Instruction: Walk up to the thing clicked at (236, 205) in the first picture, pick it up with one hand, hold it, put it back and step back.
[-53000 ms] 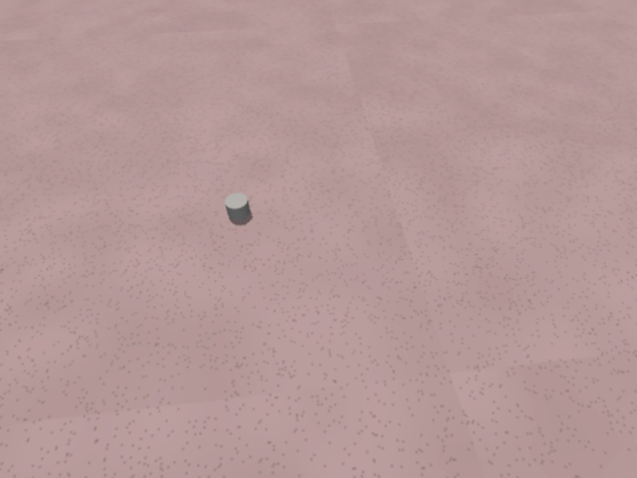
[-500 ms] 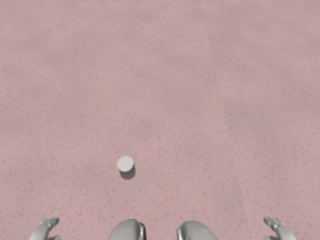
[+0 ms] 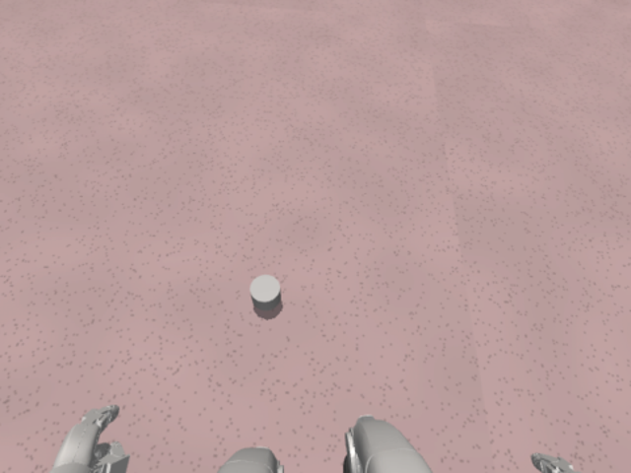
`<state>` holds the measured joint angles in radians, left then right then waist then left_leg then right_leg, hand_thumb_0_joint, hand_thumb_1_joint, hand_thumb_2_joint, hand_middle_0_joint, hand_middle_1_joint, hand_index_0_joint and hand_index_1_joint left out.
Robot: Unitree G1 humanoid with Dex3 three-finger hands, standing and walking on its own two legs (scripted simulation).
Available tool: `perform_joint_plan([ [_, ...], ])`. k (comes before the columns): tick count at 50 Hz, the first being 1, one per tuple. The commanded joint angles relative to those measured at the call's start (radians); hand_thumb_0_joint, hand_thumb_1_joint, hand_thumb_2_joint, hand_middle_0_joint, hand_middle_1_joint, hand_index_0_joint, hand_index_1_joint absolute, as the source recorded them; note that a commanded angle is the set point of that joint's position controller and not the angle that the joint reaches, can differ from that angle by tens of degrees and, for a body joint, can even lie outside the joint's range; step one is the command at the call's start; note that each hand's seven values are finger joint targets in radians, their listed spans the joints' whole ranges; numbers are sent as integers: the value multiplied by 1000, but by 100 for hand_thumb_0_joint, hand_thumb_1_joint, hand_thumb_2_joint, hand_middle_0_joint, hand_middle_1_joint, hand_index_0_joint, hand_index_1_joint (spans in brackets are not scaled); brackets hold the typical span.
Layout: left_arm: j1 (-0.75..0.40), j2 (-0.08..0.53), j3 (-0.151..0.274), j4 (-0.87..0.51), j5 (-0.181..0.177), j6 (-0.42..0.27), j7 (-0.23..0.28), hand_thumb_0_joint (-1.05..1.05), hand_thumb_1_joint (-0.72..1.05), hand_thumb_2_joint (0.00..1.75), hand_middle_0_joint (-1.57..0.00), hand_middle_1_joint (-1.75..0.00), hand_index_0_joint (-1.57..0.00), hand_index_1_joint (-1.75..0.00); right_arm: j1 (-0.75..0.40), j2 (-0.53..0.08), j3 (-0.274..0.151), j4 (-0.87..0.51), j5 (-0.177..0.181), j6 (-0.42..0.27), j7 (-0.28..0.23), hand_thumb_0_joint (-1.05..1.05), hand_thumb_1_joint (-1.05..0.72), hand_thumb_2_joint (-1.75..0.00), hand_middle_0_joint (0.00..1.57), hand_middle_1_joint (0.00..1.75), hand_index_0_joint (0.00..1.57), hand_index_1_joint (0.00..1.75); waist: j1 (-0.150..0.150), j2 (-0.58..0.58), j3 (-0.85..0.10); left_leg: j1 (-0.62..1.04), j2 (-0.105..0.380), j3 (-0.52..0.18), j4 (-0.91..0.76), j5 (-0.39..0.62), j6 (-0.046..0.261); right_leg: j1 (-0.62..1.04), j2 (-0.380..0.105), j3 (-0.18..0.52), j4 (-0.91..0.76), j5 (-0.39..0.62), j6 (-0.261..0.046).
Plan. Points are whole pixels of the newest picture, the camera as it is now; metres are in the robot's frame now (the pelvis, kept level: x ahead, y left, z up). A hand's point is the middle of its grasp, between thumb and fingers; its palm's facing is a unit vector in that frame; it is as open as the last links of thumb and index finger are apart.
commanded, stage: step back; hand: left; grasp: from above
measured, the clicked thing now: (265, 292) +0.65 +0.16 -0.72
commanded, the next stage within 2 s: none
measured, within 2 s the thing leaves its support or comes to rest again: neither
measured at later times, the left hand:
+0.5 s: hand out of the picture -0.07 +0.23 -0.13, palm faces -0.05 -0.90 -0.43, open 7.4 cm
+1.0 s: hand out of the picture -0.26 +0.23 -0.15, palm faces -0.06 -0.91 -0.41, open 7.4 cm
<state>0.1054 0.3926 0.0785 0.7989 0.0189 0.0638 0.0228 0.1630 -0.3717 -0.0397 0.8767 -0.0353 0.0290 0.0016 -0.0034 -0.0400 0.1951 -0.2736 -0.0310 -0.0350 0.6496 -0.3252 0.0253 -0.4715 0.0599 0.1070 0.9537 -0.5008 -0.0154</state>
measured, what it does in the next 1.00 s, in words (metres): walks backwards: right foot, then left foot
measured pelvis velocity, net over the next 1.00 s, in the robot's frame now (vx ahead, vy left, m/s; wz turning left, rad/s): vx -0.35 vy -0.04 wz -0.08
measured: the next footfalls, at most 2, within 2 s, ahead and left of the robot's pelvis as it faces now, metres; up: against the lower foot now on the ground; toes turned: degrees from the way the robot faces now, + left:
right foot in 0.30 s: -0.10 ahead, -0.15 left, +0.00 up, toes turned -3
left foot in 0.66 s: -0.20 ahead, +0.09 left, +0.00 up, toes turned -1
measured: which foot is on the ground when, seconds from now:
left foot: down 0.00-0.32, up 0.34-0.64, down 0.66-1.00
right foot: up 0.00-0.28, down 0.30-0.68, up 0.70-0.98, down 1.00-1.00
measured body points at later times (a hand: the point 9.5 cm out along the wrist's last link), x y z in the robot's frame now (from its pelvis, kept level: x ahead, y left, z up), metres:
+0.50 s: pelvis -0.16 -0.04 +0.01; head -0.11 -0.06 +0.45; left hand -0.07 +0.28 -0.10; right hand -0.08 -0.36 -0.12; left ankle -0.15 +0.11 -0.65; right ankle -0.14 -0.15 -0.72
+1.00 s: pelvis -0.35 -0.04 -0.01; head -0.30 -0.04 +0.44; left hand -0.26 +0.28 -0.12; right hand -0.22 -0.36 -0.11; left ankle -0.24 +0.09 -0.72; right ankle -0.39 -0.16 -0.73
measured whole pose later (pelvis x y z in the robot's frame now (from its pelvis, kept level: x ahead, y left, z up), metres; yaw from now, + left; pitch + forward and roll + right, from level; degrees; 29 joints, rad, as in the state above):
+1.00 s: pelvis -0.35 -0.04 -0.01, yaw -4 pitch -2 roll +0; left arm 0.20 0.39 0.07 0.89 0.02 0.03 0.01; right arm 0.07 -0.39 -0.04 0.82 -0.04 0.05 0.00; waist 0.03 0.00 0.16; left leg -0.42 0.06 0.03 0.65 -0.19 -0.01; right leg -0.21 0.02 0.03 0.66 -0.43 0.00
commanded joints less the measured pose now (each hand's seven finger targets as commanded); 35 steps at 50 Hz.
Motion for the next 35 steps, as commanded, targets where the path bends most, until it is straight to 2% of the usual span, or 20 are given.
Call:
perform_joint_plan([
  [1, 81, 188, 64, -50, -18, -23, 12, 0, 90, 90, -20, -30, -20, -30, -93, -257, -68, -110, -2, -32, -29, 0, -90, -90, 20, 30, 20, 30, 37, 163, -183, 0, 284, -213, -247, 455, 190, -12, 44, 86, 343, -3, -4],
  [4, 97, 177, 66, -45, -7, -26, 2, 0, 90, 90, -20, -30, -20, -30, -38, -234, -69, -109, 3, -32, -31, 0, -90, -90, 20, 30, 20, 30, 3, 170, -207, 139, 275, -209, -212, 495, 217, -41, 30, 62, 282, -3, 42],
  [7, 69, 169, 59, -61, -4, -29, -2, 0, 90, 90, -20, -30, -20, -30, 7, -248, -75, -109, 6, -29, -36, 0, -90, -90, 20, 30, 20, 30, -37, 178, -231, 206, 286, -194, -183, 511, 237, -22, 8, 27, 114, -29, 58],
  [11, 133, 161, 55, -30, -6, -39, -7, 0, 90, 90, -20, -30, -20, -30, -25, -278, -79, -128, 5, -12, -29, 0, -90, -90, 20, 30, 20, 30, -21, 250, -281, 176, 272, -179, -161, 421, 198, 135, -34, -69, -221, 18, 35],
  [13, 243, 157, 60, 29, -1, -44, -13, 0, 90, 90, -20, -30, -20, -30, -65, -300, -86, -136, 16, 2, -27, 0, -90, -90, 20, 30, 20, 30, 32, 255, -311, 67, 248, -156, -111, 348, 154, 300, -41, -122, -487, 204, 7],
  [14, 252, 174, 64, 38, 10, -49, -11, 0, 90, 90, -20, -30, -20, -30, -69, -272, -78, -134, 25, 7, -24, 0, -90, -90, 20, 30, 20, 30, 34, 219, -297, -16, 209, -137, -83, 250, 97, 348, -53, -90, -540, 260, -12],
  [15, 238, 232, 79, 22, 26, -55, -13, 0, 90, 90, -20, -30, -20, -30, -61, -226, -63, -145, 30, 7, -21, 0, -90, -90, 20, 30, 20, 30, 27, 50, -253, -193, 112, -103, 31, 82, 33, 367, -180, 143, -571, 174, -56],
  [16, 164, 359, 107, -10, 19, -46, -15, 0, 90, 90, -20, -30, -20, -30, -118, -191, -64, -164, 37, 6, -35, 0, -90, -90, 20, 30, 20, 30, 74, -257, -187, -252, -74, -28, 290, -247, -25, 154, -415, 408, -672, 181, -223],
  [17, 99, 380, 107, -52, 26, -50, -12, 0, 90, 90, -20, -30, -20, -30, -112, -229, -78, -154, 28, 13, -42, 0, -90, -90, 20, 30, 20, 30, 69, -239, -116, -216, -40, -139, 478, -291, -42, -2, -507, 500, -710, 185, -297],
  [19, -34, 264, 72, -78, 18, -56, 0, 0, 90, 90, -20, -30, -20, -30, -25, -227, -75, -105, 35, 11, -37, 0, -90, -90, 20, 30, 20, 30, -22, -57, -97, -201, -86, -170, 573, -169, -23, 26, -336, 196, -596, 392, -201],
  [20, -58, 241, 74, -78, 24, -56, 3, 0, 90, 90, -20, -30, -20, -30, 7, -213, -70, -90, 39, 6, -36, 0, -90, -90, 20, 30, 20, 30, -37, -84, -112, -204, -96, -144, 558, -136, -25, 73, -289, 118, -562, 436, -164],
  [23, 28, 211, 66, -85, 29, -55, 8, 0, 90, 90, -20, -30, -20, -30, 15, -203, -58, -85, 27, -4, -36, 0, -90, -90, 20, 30, 20, 30, 26, -107, -173, -240, -90, -100, 491, -161, -49, 258, -269, 88, -502, 562, -174],
  [25, 91, 210, 70, -77, 25, -52, 17, 0, 90, 90, -20, -30, -20, -30, -9, -187, -52, -101, 24, -7, -38, 0, -90, -90, 20, 30, 20, 30, 65, -125, -210, -291, -62, -85, 380, -215, -58, 423, -307, 117, -464, 675, -200],
  [27, 100, 220, 72, -84, 20, -48, 23, 0, 90, 90, -20, -30, -20, -30, -5, -180, -50, -104, 19, -11, -38, 0, -90, -90, 20, 30, 20, 30, 70, -145, -234, -235, -26, -54, 252, -237, -54, 453, -344, 135, -440, 754, -212],
  [28, 104, 227, 70, -87, 18, -45, 25, 0, 90, 90, -20, -30, -20, -30, 2, -181, -53, -103, 17, -11, -36, 0, -90, -90, 20, 30, 20, 30, 70, -150, -245, -202, -16, -38, 177, -222, -47, 454, -344, 137, -423, 771, -205],
  [30, 46, 236, 64, -102, 7, -35, 22, 0, 90, 90, -20, -30, -20, -30, 76, -185, -62, -71, 13, -8, -31, 0, -90, -90, 20, 30, 20, 30, 27, -156, -272, -71, 7, 6, -12, -131, -26, 392, -328, 116, -389, 716, -176],
  [32, 13, 223, 47, -109, 1, -22, 14, 0, 90, 90, -20, -30, -20, -30, 137, -200, -75, -40, 5, -11, -28, 0, -90, -90, 20, 30, 20, 30, -13, -88, -268, 74, 5, 33, -233, 107, -2, 257, -286, 74, -327, 580, -110],
  [33, 34, 181, 36, -111, -4, -17, 11, 0, 90, 90, -20, -30, -20, -30, 125, -248, -88, -49, -12, -12, -27, 0, -90, -90, 20, 30, 20, 30, -6, 40, -259, 134, 143, -171, -286, 144, 45, 106, -211, 36, -233, 374, -56],
  [34, -14, 172, 34, -127, -14, -21, 16, 0, 90, 90, -20, -30, -20, -30, 45, -376, -106, -70, -1, -7, -14, 0, -90, -90, 20, 30, 20, 30, -13, 308, -236, 45, 365, -436, -336, 253, 191, 8, -5, -124, -56, -27, -6],
  [35, -63, 210, 60, -114, 3, -20, 23, 0, 90, 90, -20, -30, -20, -30, 24, -403, -115, -87, -5, -13, -14, 0, -90, -90, 20, 30, 20, 30, -56, 289, -205, -91, 448, -556, -359, 295, 300, 60, 1, 17, 174, -163, 6],
])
